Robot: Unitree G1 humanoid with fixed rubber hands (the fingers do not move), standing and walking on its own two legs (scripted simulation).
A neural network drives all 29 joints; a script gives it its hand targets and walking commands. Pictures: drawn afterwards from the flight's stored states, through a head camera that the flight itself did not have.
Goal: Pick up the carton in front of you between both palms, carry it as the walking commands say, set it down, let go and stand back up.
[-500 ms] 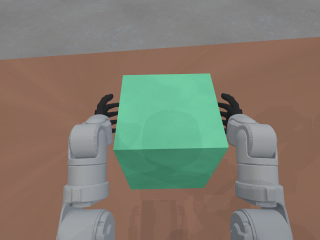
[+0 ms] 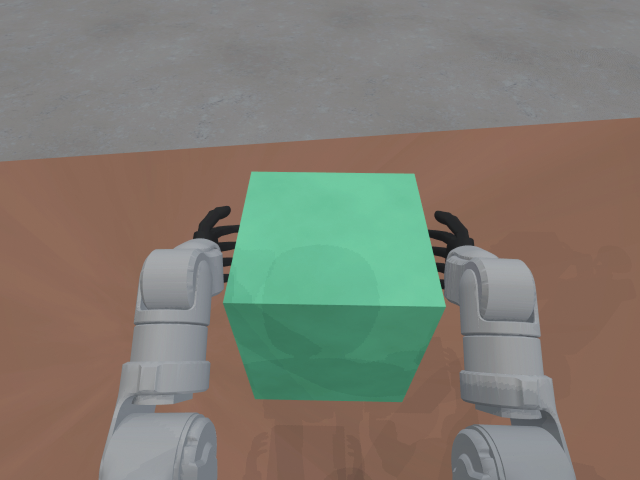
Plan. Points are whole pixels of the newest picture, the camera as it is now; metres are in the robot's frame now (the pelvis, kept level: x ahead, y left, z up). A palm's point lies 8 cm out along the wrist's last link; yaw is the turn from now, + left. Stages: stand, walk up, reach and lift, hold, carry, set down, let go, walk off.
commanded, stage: carry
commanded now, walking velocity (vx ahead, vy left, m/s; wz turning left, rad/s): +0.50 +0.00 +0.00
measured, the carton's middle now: (330, 292) +0.36 +0.00 +0.04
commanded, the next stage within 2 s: none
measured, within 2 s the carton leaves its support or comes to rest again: neither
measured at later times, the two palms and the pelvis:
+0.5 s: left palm (247, 136) +0.65 +0.14 +0.09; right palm (417, 136) +0.66 -0.16 +0.09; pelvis +0.30 -0.02 -0.03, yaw +1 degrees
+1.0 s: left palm (245, 78) +0.95 +0.18 +0.05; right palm (373, 77) +0.95 -0.12 +0.06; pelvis +0.60 +0.02 -0.07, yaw +0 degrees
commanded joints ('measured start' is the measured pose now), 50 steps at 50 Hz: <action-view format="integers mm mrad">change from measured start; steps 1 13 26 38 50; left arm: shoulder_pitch -733 -628 -667 -677 -652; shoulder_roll -1149 -1084 -1093 -1115 -1094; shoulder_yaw -645 -706 -626 -714 -660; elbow -158 -294 -134 -300 -90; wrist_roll -412 -353 -392 -466 -424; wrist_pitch -11 -35 3 -24 8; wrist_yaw -242 -177 -257 -257 -259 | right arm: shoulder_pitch -755 -691 -723 -640 -542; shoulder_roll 1084 1049 1045 1019 926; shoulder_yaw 680 734 652 699 591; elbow -121 -244 -71 -215 13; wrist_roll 497 537 461 403 376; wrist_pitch -20 -34 -12 -42 -1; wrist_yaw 262 261 247 178 231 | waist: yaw -26 -73 68 96 -57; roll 34 102 -52 -98 237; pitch -423 -414 -446 -422 -560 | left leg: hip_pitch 574 710 -263 -281 816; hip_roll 348 199 54 72 435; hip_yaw -528 -223 -165 -70 -692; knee -193 -117 734 214 -114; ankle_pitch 170 702 -384 15 206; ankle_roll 136 34 -62 -98 207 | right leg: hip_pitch -372 -405 535 534 -405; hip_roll -78 -54 -356 -220 -8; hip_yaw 59 -63 454 141 60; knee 31 -494 -831 -778 166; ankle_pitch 76 469 579 1040 -72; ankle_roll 1 24 -222 -126 11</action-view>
